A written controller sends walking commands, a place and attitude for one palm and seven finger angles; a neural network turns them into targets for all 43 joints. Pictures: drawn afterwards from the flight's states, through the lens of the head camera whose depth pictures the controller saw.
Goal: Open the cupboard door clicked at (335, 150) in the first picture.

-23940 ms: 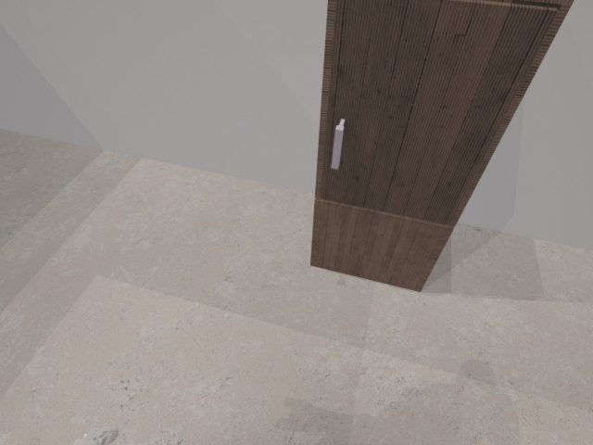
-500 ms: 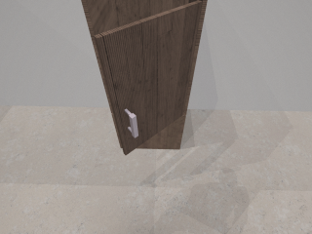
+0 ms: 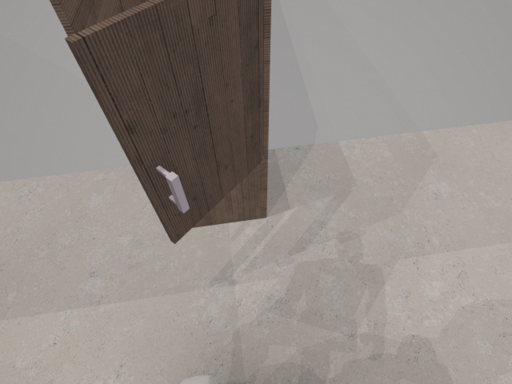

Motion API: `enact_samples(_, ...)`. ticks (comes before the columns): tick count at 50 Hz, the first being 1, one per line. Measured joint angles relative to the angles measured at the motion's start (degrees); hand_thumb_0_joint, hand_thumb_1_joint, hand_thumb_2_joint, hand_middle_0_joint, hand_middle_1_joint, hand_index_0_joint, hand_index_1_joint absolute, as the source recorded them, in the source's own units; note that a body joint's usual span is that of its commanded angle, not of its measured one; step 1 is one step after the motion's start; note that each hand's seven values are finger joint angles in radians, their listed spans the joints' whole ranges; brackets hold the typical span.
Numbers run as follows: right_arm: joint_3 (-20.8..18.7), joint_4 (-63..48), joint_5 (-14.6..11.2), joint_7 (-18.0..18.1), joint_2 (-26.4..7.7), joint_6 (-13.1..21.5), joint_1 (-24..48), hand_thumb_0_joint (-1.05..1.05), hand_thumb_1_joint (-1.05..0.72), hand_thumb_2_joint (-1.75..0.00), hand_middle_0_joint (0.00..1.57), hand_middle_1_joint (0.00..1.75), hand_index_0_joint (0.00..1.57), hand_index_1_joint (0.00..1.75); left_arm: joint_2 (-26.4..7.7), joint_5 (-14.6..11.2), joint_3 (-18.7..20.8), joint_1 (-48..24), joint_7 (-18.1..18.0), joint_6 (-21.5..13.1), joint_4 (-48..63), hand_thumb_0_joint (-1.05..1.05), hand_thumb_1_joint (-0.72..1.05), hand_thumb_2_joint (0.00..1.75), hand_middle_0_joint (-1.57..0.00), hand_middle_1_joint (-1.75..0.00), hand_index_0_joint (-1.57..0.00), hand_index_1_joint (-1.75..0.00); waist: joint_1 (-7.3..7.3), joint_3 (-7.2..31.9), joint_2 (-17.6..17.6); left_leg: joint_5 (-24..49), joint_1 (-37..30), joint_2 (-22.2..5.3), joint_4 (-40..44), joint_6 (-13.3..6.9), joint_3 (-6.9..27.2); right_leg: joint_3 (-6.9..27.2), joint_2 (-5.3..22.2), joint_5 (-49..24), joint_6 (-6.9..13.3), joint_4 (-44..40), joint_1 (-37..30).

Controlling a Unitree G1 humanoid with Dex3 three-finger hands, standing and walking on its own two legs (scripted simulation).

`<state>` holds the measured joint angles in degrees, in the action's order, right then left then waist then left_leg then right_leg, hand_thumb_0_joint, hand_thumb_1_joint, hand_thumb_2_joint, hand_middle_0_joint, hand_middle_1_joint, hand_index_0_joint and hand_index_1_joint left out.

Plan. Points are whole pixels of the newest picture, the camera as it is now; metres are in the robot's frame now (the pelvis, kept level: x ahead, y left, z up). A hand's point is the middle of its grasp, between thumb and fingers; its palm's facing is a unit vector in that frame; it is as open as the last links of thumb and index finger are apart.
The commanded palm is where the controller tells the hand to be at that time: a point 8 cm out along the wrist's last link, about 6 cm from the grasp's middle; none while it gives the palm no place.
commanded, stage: walk to a spot facing it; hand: left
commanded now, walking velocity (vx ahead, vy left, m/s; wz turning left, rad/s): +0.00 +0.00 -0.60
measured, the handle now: (172, 189) +0.50 +0.23 -0.10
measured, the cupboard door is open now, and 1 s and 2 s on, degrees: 42 42 42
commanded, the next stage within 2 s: none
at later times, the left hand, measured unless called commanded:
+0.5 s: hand out of the picture +0.09 +0.16 -0.16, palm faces -0.16 -0.96 -0.24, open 7.3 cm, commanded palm none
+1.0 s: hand (226, 326) +0.23 +0.08 -0.15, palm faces -0.55 -0.79 -0.28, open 7.4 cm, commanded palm none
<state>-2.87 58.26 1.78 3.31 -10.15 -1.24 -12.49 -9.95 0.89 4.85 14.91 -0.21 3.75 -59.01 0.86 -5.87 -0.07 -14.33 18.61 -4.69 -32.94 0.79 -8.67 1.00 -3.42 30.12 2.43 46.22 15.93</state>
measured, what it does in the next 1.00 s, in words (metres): steps on the spot, turning right: left foot, then right foot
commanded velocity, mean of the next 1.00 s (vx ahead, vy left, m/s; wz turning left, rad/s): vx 0.00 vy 0.00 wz -0.60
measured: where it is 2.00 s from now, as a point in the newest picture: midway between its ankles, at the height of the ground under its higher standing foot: outside the picture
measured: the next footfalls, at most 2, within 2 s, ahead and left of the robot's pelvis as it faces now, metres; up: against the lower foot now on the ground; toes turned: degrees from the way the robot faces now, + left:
left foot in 0.60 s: +0.09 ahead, +0.10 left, +0.00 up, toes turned -20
right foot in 0.98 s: -0.02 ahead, -0.15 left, +0.00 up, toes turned -36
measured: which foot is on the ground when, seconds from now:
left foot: down 0.00-0.08, up 0.10-0.58, down 0.60-0.98, up 1.00-1.00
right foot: down 0.00-0.58, up 0.60-0.96, down 0.98-1.00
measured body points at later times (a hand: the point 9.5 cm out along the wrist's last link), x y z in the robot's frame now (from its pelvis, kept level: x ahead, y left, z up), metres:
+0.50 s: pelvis +0.01 -0.02 +0.01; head +0.06 -0.03 +0.46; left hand +0.10 +0.21 -0.14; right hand +0.09 -0.30 -0.12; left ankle +0.03 +0.11 -0.68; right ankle -0.03 -0.10 -0.73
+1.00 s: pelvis +0.00 -0.03 +0.00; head +0.05 -0.08 +0.44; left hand +0.26 +0.12 -0.13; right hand -0.14 -0.26 -0.15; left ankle +0.05 +0.11 -0.72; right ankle -0.05 -0.13 -0.73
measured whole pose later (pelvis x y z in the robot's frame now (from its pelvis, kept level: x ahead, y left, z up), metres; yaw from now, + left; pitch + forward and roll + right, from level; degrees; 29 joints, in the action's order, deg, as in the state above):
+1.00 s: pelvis +0.00 -0.03 +0.00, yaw -34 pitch +1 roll +0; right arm -2.9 53.3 1.1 1.3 -14.6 -2.3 -17.3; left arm -15.2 1.1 4.3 5.9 1.8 2.0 -50.5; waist -1.8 -6.5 -1.3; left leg -25.3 17.3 -8.5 -42.1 3.3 -8.7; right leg -2.5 0.8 16.2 1.1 34.3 18.1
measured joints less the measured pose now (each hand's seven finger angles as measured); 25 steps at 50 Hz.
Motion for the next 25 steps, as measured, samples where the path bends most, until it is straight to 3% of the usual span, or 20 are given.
enact_samples(2, 0.0, -0.7, 0.3, -0.3, -0.7, 0.1, 0.3, 0.0, -0.91, -0.9, 0.2, 0.3, 0.2, 0.3, -0.6, 0.1, 0.3, -1.4, 0.5, 0.0, 1.2, 0.0, 0.91, 0.9, -0.2, -0.3, -0.2, -0.29, -0.12, -0.4, -1.1, 0.6, 0.0, -1.1, 0.6, 0.6, -1.0, -1.4, 1.4, 0.3, -0.4, 1.2, 1.9)
enact_samples(5, -0.2, -1.4, 0.0, -0.8, -1.4, -0.7, 0.2, 0.0, -0.91, -0.9, 0.2, 0.3, 0.2, 0.3, -2.1, 0.4, 0.6, -1.8, 0.8, -1.3, 3.8, 0.0, 0.91, 0.9, -0.2, -0.3, -0.2, -0.29, 0.02, 0.5, -1.4, -2.5, 2.0, -2.4, -3.4, 1.7, -1.6, -1.3, 3.2, -8.1, -0.2, -9.4, 0.2)
enact_samples(8, -1.0, -1.2, -0.4, -1.4, -2.5, -2.4, 1.6, 0.0, -0.91, -0.9, 0.2, 0.3, 0.2, 0.3, -2.3, 0.5, 0.4, -2.9, 0.2, -1.9, 4.4, 0.0, 0.91, 0.9, -0.2, -0.3, -0.2, -0.29, -0.21, -0.3, -2.6, -11.7, 6.7, -0.8, -18.5, 1.7, 4.4, -1.4, 1.6, -8.1, 1.4, -8.2, 0.3)
enact_samples(12, -1.4, -2.5, -0.7, -1.5, -3.0, -2.6, 4.0, 0.0, -0.91, -0.9, 0.2, 0.3, 0.2, 0.3, -1.9, 0.3, 0.0, -2.6, -0.6, -2.1, 4.8, 0.0, 0.91, 0.9, -0.2, -0.3, -0.2, -0.29, -0.02, -0.2, -1.9, -10.2, 9.5, 1.8, -28.5, 2.4, 6.9, 1.1, 0.4, -10.7, 2.1, -12.9, -1.7)
enact_samples(18, -1.1, -5.6, -1.1, -1.4, -2.7, -2.3, 7.3, 0.0, -0.91, -0.9, 0.2, 0.3, 0.2, 0.3, -1.1, 0.2, -0.6, -1.3, -0.7, -2.2, 5.4, 0.0, 0.91, 0.9, -0.21, -0.3, -0.2, -0.29, 0.34, 0.3, -0.7, -8.8, 8.7, 3.3, -26.5, 3.0, 9.0, 5.0, -1.7, -13.8, 2.2, -17.6, -3.0)
enact_samples(25, -0.4, -7.9, -1.7, -1.2, -1.5, -1.7, 9.7, 0.0, -0.91, -0.9, 0.2, 0.3, 0.2, 0.3, -1.0, 0.5, -0.4, -0.2, -0.5, -2.0, 5.9, 0.0, 0.91, 0.9, -0.21, -0.3, -0.21, -0.3, 1.93, 0.5, 1.1, -10.3, 5.3, 4.7, -16.7, 2.4, 10.5, 9.2, -3.7, -14.5, 1.5, -18.0, -2.8)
